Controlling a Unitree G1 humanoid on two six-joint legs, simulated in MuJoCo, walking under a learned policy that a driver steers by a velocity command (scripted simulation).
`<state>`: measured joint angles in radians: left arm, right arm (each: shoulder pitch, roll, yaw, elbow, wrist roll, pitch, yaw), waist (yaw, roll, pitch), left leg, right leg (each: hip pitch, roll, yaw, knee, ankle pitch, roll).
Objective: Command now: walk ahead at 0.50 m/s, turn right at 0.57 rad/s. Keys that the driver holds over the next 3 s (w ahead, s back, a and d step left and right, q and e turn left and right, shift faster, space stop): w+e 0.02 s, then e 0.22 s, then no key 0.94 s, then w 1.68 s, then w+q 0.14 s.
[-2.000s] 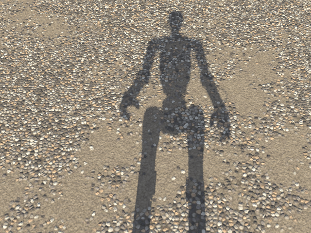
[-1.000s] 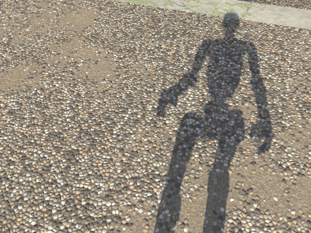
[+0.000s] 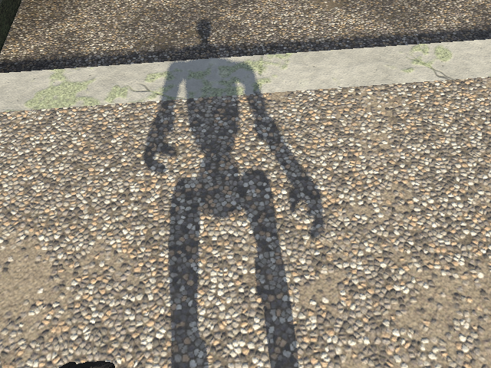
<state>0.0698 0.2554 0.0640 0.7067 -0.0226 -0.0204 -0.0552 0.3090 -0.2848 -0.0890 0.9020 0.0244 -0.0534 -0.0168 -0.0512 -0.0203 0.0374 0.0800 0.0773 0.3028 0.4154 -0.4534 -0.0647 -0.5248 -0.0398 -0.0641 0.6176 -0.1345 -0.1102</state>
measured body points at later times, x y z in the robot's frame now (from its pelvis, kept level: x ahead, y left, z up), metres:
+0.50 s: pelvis +0.21 -0.01 +0.01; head +0.23 -0.02 +0.46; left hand +0.39 +0.23 -0.09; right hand +0.32 -0.30 -0.09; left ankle +0.33 +0.08 -0.72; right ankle +0.12 -0.09 -0.72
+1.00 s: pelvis +0.25 -0.04 +0.01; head +0.25 -0.05 +0.46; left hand +0.39 +0.19 -0.11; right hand +0.29 -0.31 -0.12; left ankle +0.33 +0.08 -0.72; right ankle +0.18 -0.15 -0.72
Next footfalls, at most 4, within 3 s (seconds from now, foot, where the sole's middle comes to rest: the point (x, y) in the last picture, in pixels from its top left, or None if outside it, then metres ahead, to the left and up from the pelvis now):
0.48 left None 0.37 0.07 -0.75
0.76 right None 0.22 -0.16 -0.75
1.90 right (344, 285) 0.67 -0.27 -0.75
2.46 left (278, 189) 1.03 -0.11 -0.75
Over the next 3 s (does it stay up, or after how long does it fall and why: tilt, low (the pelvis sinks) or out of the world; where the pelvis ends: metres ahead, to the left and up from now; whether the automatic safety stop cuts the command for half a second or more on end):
stays up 1.12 -0.26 0.00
